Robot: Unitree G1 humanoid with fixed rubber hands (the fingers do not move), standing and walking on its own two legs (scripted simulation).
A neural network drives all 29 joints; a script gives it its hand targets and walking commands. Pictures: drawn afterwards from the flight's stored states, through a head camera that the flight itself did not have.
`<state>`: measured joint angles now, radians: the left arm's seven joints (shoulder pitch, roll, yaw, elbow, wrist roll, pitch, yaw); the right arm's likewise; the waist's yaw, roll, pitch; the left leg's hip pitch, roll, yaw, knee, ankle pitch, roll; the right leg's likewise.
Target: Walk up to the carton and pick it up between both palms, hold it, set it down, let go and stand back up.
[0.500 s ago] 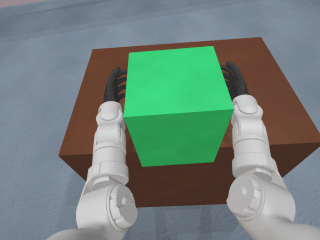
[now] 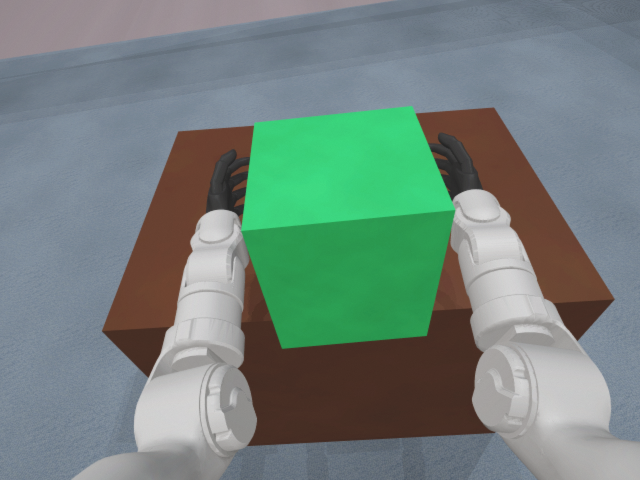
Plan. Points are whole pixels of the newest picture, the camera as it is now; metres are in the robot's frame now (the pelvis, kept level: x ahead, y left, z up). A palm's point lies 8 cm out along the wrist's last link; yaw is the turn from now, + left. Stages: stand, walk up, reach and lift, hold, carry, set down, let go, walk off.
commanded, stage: reach and lift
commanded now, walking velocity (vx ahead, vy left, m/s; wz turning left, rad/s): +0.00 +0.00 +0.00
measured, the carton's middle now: (343, 233) +0.43 +0.00 +0.07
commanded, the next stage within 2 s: none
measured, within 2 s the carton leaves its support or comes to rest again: neither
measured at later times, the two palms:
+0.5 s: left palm (215, 189) +0.41 +0.15 +0.18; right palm (474, 169) +0.42 -0.15 +0.18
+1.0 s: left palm (175, 232) +0.34 +0.18 +0.18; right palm (458, 220) +0.35 -0.12 +0.17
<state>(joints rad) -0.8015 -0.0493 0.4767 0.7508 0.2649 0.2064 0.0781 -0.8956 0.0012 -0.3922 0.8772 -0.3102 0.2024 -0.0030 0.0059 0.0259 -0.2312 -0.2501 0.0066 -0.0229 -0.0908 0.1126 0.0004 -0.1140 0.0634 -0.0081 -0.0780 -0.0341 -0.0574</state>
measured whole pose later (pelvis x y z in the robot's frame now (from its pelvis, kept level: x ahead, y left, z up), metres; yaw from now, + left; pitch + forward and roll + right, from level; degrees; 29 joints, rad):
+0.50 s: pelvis -0.02 -0.01 +0.00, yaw -2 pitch +9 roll +0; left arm -0.94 0.01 0.51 0.73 0.29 0.36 0.05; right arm -1.05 -0.04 -0.32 0.96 -0.19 0.29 -0.07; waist 0.03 0.00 -0.16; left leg -0.20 0.04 0.00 -0.09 0.13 0.01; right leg -0.08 0.09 0.02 -0.06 -0.02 -0.08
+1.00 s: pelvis -0.04 +0.02 +0.00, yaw -2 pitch +0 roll +0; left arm -0.70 -0.04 0.41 0.35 0.25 0.58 0.04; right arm -0.83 -0.04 -0.09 0.73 0.06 0.39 -0.14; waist -0.01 0.01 -0.07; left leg -0.07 0.01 0.02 -0.05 0.11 0.00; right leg 0.04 0.06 0.03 0.00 -0.04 -0.04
